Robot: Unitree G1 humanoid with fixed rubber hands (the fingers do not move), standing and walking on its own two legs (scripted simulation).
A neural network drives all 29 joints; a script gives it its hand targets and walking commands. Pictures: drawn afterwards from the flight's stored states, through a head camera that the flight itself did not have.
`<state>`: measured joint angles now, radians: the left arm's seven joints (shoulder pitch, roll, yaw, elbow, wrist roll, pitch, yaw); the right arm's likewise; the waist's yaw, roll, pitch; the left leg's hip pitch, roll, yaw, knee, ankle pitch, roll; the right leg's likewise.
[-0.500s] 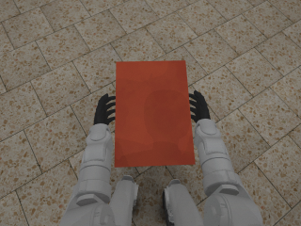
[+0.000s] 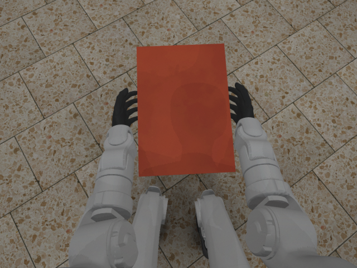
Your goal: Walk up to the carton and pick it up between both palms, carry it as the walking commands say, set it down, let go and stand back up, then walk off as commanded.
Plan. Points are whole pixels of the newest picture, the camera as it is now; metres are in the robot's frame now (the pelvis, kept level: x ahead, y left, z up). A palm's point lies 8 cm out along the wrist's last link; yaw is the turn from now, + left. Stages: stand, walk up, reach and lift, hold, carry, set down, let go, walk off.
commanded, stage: set down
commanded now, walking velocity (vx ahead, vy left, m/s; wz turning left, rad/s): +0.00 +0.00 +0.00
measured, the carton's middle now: (182, 120) +0.44 +0.00 -0.14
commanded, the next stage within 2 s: none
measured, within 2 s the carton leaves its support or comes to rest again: neither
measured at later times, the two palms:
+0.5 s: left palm (130, 125) +0.44 +0.14 -0.17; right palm (232, 120) +0.45 -0.13 -0.16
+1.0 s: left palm (136, 125) +0.46 +0.14 -0.25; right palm (225, 120) +0.48 -0.13 -0.25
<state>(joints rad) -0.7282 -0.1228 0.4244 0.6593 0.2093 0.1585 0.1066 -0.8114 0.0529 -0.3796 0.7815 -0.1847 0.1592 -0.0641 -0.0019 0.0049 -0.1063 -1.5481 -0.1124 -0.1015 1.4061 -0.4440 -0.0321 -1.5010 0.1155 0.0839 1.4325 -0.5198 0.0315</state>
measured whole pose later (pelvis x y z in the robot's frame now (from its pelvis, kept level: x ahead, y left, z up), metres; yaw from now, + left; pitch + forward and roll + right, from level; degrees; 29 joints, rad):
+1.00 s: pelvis -0.03 +0.00 -0.14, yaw -1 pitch +41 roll -1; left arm -1.10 0.00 0.46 0.77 0.17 0.20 0.12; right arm -1.17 -0.06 -0.38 0.88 -0.15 0.20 -0.11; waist 0.02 0.00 0.03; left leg -2.06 -0.16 -0.11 1.86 -0.51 -0.08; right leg -2.02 0.18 0.07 1.90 -0.59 0.06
